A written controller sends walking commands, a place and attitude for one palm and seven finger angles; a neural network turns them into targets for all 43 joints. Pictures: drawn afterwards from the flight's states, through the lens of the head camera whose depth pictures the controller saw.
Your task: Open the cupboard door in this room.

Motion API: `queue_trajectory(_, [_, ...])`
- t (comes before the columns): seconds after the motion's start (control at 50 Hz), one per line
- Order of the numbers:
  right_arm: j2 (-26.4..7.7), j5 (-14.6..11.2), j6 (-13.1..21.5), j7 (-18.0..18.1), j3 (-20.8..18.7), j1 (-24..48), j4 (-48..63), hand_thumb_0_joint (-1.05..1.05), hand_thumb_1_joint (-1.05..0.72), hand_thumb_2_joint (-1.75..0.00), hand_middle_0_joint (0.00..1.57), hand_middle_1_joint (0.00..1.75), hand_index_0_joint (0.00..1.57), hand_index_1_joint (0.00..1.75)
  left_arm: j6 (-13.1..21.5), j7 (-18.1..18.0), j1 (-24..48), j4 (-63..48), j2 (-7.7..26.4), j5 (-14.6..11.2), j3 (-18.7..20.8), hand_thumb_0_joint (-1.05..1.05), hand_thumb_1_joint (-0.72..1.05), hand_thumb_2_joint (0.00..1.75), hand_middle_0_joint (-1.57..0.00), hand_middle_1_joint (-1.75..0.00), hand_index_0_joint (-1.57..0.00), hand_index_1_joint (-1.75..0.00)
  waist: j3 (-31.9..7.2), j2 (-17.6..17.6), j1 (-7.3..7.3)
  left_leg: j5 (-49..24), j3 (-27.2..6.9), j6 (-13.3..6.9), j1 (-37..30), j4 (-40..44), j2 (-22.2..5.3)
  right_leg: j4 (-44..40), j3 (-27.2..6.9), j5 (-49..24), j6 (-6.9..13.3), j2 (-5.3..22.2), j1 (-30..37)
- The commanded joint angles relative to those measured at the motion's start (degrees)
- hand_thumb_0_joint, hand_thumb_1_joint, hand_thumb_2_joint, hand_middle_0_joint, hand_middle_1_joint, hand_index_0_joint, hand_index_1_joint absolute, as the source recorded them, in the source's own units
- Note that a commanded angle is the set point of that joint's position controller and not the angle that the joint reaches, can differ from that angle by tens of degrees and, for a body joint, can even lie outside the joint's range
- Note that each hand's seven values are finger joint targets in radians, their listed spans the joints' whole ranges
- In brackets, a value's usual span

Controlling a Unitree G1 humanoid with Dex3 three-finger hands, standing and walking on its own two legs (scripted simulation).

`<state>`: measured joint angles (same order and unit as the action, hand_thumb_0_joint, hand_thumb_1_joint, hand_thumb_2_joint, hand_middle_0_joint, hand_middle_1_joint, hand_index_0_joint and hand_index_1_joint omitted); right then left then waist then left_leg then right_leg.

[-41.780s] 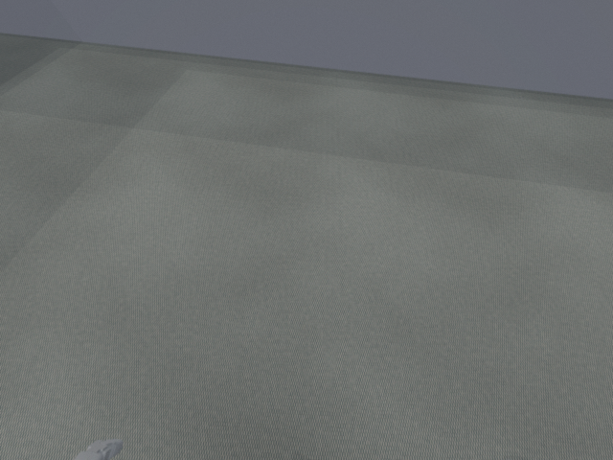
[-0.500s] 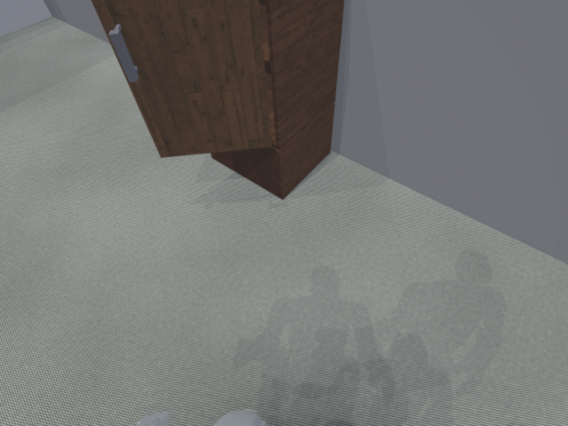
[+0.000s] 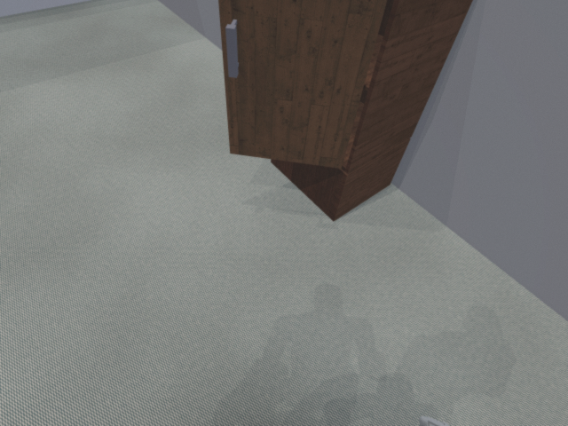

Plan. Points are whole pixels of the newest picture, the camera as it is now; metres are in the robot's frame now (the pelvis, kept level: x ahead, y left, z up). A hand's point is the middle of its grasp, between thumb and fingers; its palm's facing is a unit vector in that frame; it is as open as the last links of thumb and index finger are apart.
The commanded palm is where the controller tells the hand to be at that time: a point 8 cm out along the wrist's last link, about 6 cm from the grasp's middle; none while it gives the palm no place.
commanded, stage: take the last steps up to it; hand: left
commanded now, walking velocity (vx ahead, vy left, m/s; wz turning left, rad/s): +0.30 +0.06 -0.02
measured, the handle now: (233, 48) +1.03 +0.25 -0.01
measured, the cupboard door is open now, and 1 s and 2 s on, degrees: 44 44 44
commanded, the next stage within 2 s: come to a stop and stand still in 1.00 s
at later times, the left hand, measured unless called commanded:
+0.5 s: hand (216, 318) +0.31 +0.15 -0.15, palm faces -0.02 -0.98 -0.18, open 7.4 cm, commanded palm none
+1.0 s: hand (176, 308) +0.32 +0.24 -0.18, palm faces +0.06 -0.99 -0.15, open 7.4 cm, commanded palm none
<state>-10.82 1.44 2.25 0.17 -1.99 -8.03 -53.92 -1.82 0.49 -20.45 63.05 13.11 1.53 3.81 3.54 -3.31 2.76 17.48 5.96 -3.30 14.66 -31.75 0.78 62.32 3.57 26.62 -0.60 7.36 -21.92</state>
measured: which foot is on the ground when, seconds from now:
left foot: down 0.00-0.42, up 0.44-0.82, down 0.84-1.00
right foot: up 0.00-0.38, down 0.40-0.84, up 0.86-1.00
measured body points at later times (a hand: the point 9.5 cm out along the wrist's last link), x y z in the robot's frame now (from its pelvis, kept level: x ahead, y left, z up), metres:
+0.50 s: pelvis +0.17 -0.01 +0.00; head +0.21 -0.02 +0.44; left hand +0.31 +0.20 -0.14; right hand +0.06 -0.22 -0.16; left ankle +0.06 +0.10 -0.65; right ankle +0.21 -0.09 -0.73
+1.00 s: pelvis +0.35 +0.06 +0.00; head +0.38 +0.07 +0.45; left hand +0.32 +0.29 -0.16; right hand +0.44 -0.17 -0.14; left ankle +0.39 +0.15 -0.73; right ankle +0.29 -0.06 -0.65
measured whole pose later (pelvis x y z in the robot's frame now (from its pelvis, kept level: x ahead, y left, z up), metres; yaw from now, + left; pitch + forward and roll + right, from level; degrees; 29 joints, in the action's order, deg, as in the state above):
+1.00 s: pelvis +0.35 +0.06 +0.00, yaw -1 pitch +0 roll +0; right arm -9.3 1.6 3.8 1.1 -1.3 -9.3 -56.8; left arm 0.3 0.6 -18.0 63.2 9.6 1.4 2.9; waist 3.6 -2.1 2.1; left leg 11.5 9.0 -3.2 17.2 -28.5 -0.7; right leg 64.2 3.6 23.4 1.0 4.6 -24.9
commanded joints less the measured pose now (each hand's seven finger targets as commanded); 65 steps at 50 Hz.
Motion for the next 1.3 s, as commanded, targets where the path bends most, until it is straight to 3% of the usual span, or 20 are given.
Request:
queue_trajectory(0.0, [-7.2, -0.2, 1.1, 1.2, -1.0, -10.5, -2.0, 0.00, -0.90, -0.90, 0.20, 0.30, 0.20, 0.30, 3.1, 0.6, 5.1, -6.1, 1.4, 0.1, -0.4, 0.00, 0.90, 0.90, -0.20, -0.30, -0.20, -0.30, -0.4, 9.0, -3.14, -11.7, -14.5, -6.7, -9.7, 21.0, -15.2, 3.8, -1.7, -8.5, 0.1, 0.7, -13.8])
queue_trajectory(0.28, [-5.1, 0.4, 1.8, 1.8, -0.3, -21.4, -10.2, 0.00, -0.90, -0.90, 0.20, 0.30, 0.20, 0.30, 3.1, 0.8, 19.5, -11.9, -0.6, -0.4, -1.0, 0.00, 0.90, 0.90, -0.20, -0.30, -0.20, -0.30, 3.4, 7.2, -4.86, -31.9, -8.3, -6.5, -14.5, 17.4, -15.0, -21.9, 1.8, -12.8, 2.2, -3.4, -7.3])
queue_trajectory(0.34, [-5.8, -0.3, 1.6, 1.9, -0.3, -20.4, -11.0, 0.00, -0.90, -0.90, 0.20, 0.30, 0.20, 0.30, 4.0, 0.4, 7.6, -8.7, 1.3, -0.3, -0.1, 0.00, 0.90, 0.90, -0.20, -0.30, -0.20, -0.30, -2.2, 5.0, 0.99, -42.8, -5.5, -3.2, -10.0, 1.8, -11.5, -31.3, 3.8, -16.4, 4.3, -6.9, 13.2])
queue_trajectory(0.36, [-5.1, -1.1, 1.9, 1.6, -0.5, -19.3, -10.4, 0.00, -0.90, -0.90, 0.20, 0.30, 0.20, 0.30, 4.7, -0.1, -1.6, -6.1, 4.7, -0.1, 1.0, 0.00, 0.90, 0.90, -0.20, -0.30, -0.20, -0.30, -7.8, 1.2, 4.71, -34.9, -3.4, -1.0, 0.3, -10.6, -8.3, -32.7, -4.3, -19.8, 7.2, -0.5, 29.4])
queue_trajectory(0.38, [-3.1, -1.8, 2.3, 1.4, -0.5, -20.7, -8.7, 0.00, -0.90, -0.90, 0.20, 0.30, 0.20, 0.30, 4.9, -0.7, -9.7, -3.9, 9.7, -0.2, 2.3, 0.00, 0.90, 0.90, -0.20, -0.30, -0.20, -0.30, -14.4, -9.8, 5.88, 2.3, 0.5, 2.2, 15.4, -29.2, 0.8, -38.9, -27.5, -27.1, 14.6, 16.4, 42.7])
queue_trajectory(0.4, [-4.7, -1.6, 1.7, 1.4, -1.0, -17.9, -8.0, 0.00, -0.90, -0.90, 0.20, 0.30, 0.20, 0.30, 5.0, -1.0, -8.7, -3.9, 9.9, -1.2, 2.5, 0.00, 0.90, 0.90, -0.20, -0.30, -0.20, -0.30, -13.1, -8.2, 5.04, 15.8, -4.5, 2.2, 18.6, -41.0, -0.2, -44.3, -34.1, -25.5, 17.8, 21.6, 36.9])
queue_trajectory(0.44, [-2.1, -0.8, 0.8, 0.8, -1.2, -10.9, -6.2, 0.00, -0.90, -0.90, 0.20, 0.30, 0.20, 0.30, 4.9, -1.6, 1.4, -6.5, 5.1, -1.2, 1.2, 0.00, 0.90, 0.90, -0.20, -0.30, -0.20, -0.30, -0.8, 0.7, 1.38, 6.3, -8.5, 2.4, 21.3, -41.0, -6.0, -47.7, -22.7, -20.2, 14.4, 16.6, 19.4])
queue_trajectory(0.52, [1.9, 0.1, -1.2, -0.2, -0.9, -16.0, -8.5, 0.00, -0.90, -0.90, 0.20, 0.30, 0.20, 0.30, 6.3, -1.3, 4.5, -6.0, 0.3, -0.6, -0.1, 0.00, 0.90, 0.90, -0.20, -0.30, -0.20, -0.30, -1.0, -3.5, -3.49, -0.9, -4.5, 4.6, 13.4, -28.0, -7.4, -51.2, -6.6, -22.0, 9.5, 8.6, 8.9])
queue_trajectory(0.7, [0.4, -0.1, -0.1, -1.9, -1.4, -1.6, -2.3, 0.00, -0.90, -0.90, 0.20, 0.30, 0.20, 0.30, 6.6, -0.8, 0.3, -2.2, 3.8, 0.0, 0.4, 0.00, 0.90, 0.90, -0.20, -0.30, -0.20, -0.30, 2.5, -4.1, -1.02, -4.5, -1.1, 4.9, 12.0, -6.6, -5.4, -49.8, -6.0, -22.4, 9.5, 10.0, 12.7])
queue_trajectory(0.78, [-3.8, 0.2, 1.0, -1.1, -1.8, -9.3, -4.6, 0.00, -0.90, -0.90, 0.20, 0.30, 0.20, 0.30, 5.5, -0.8, 1.7, -1.9, 4.2, -0.4, 0.6, 0.00, 0.90, 0.90, -0.20, -0.30, -0.20, -0.30, -0.4, 0.8, -5.98, -6.7, 1.0, 3.6, -8.7, 5.1, -2.2, -36.7, -1.5, -23.5, 6.2, 5.6, 6.2])
queue_trajectory(0.82, [-14.1, 1.1, 1.1, 0.3, -3.9, -22.5, -6.7, 0.00, -0.90, -0.90, 0.20, 0.30, 0.20, 0.30, 5.3, -0.3, 0.4, -4.4, -0.2, -0.9, -0.4, 0.00, 0.90, 0.90, -0.20, -0.30, -0.20, -0.30, -8.5, 22.3, -9.83, -11.2, -25.7, -5.5, -23.6, 13.2, -23.0, -5.7, 6.0, 6.4, 1.7, -6.4, -9.7])
queue_trajectory(0.84, [-13.7, 0.8, 0.4, 0.6, -3.3, -21.3, -6.4, 0.00, -0.90, -0.90, 0.20, 0.30, 0.20, 0.30, 5.4, -0.7, 2.5, -5.8, 0.6, -0.5, -0.5, 0.00, 0.90, 0.90, -0.20, -0.30, -0.20, -0.30, -8.8, 15.8, -9.26, -6.0, -27.2, -8.8, -18.7, 15.5, -25.7, 3.4, 0.6, 9.2, 3.1, -5.4, -11.0])
queue_trajectory(0.88, [-9.7, 0.3, 0.6, 1.2, -2.2, -12.9, -3.6, 0.00, -0.90, -0.90, 0.20, 0.30, 0.20, 0.30, 4.8, -0.5, 4.5, -5.2, 0.5, -0.4, -0.4, 0.00, 0.90, 0.90, -0.20, -0.30, -0.20, -0.30, -4.5, 13.5, -6.36, 0.5, -23.2, -8.1, -9.0, 18.8, -23.1, 9.8, -3.0, 0.3, 2.8, -1.7, -13.8])
queue_trajectory(0.96, [-6.0, 0.2, 1.7, 1.5, -0.6, -9.0, -3.4, 0.00, -0.90, -0.90, 0.20, 0.30, 0.20, 0.30, 3.4, 0.0, 0.7, -3.5, -2.1, 0.0, -0.9, 0.00, 0.90, 0.90, -0.20, -0.30, -0.20, -0.30, -3.4, 8.4, -2.31, -11.5, -10.5, -5.7, -2.1, 20.0, -18.3, -0.2, -1.8, -5.6, 1.1, -0.5, -6.6])
queue_trajectory(1.12, [-5.1, 0.2, 0.4, 1.6, -0.5, -8.4, -5.4, 0.00, -0.90, -0.90, 0.20, 0.30, 0.20, 0.30, 3.0, -0.6, 3.1, -4.5, -2.5, -0.2, -1.5, 0.00, 0.90, 0.90, -0.20, -0.30, -0.20, -0.30, -2.3, 7.2, -0.94, -14.4, -6.2, -4.6, 1.3, 14.1, -14.9, -28.2, 1.3, -11.8, 0.3, -3.8, 8.4])
queue_trajectory(1.16, [-2.8, -0.6, 0.2, 1.7, 0.3, -8.4, -6.2, 0.00, -0.90, -0.90, 0.20, 0.30, 0.20, 0.30, 3.6, -1.4, 0.6, -3.0, 0.6, -0.4, -1.4, 0.00, 0.90, 0.90, -0.20, -0.30, -0.20, -0.30, -3.7, 0.9, 0.06, -12.9, -2.9, 1.1, 3.5, 7.5, -8.9, -38.6, -4.7, -26.9, 0.9, -0.6, 16.5])
queue_trajectory(1.18, [-2.0, -0.9, -0.1, 1.5, 0.5, -9.8, -6.4, 0.00, -0.90, -0.90, 0.20, 0.30, 0.20, 0.30, 3.9, -1.7, 1.0, -2.8, 3.4, -0.6, -1.5, 0.00, 0.90, 0.90, -0.20, -0.30, -0.20, -0.30, -4.3, -2.2, -1.33, -5.1, -1.4, 3.5, 3.9, 6.8, -5.7, -40.0, -10.8, -36.6, 3.7, 5.7, 16.6])
queue_trajectory(1.2, [-1.5, -0.9, -0.7, 1.2, 0.6, -11.6, -7.1, 0.00, -0.90, -0.90, 0.20, 0.30, 0.20, 0.30, 3.5, -2.0, 3.0, -3.1, 5.5, -0.7, -1.5, 0.00, 0.90, 0.90, -0.20, -0.30, -0.20, -0.30, -2.4, -0.5, -2.73, -3.0, -2.1, 4.3, 1.6, 7.7, -4.3, -39.1, -11.0, -42.3, 5.4, 8.6, 13.4])
queue_trajectory(1.24, [-2.5, -1.1, -1.5, 1.5, 0.4, -13.7, -9.1, 0.00, -0.90, -0.90, 0.20, 0.30, 0.20, 0.30, 3.8, -2.6, 4.6, -3.3, 5.3, -1.3, -1.4, 0.00, 0.90, 0.90, -0.20, -0.30, -0.20, -0.30, -8.3, -8.3, -3.02, -10.5, -1.4, 4.8, -2.3, 5.9, -5.1, -34.7, -8.1, -58.5, 6.0, 6.8, 17.3])
queue_trajectory(1.28, [-3.5, -1.3, -2.2, 1.9, -0.3, -13.9, -9.5, 0.00, -0.90, -0.90, 0.20, 0.30, 0.20, 0.30, 3.1, -3.1, 4.8, -3.5, 5.6, -1.4, -1.1, 0.00, 0.90, 0.90, -0.20, -0.30, -0.20, -0.30, -10.4, -5.2, -2.78, -16.2, -1.1, 5.0, -3.7, 4.7, -5.5, -32.1, -6.9, -63.3, 6.1, 6.9, 19.2])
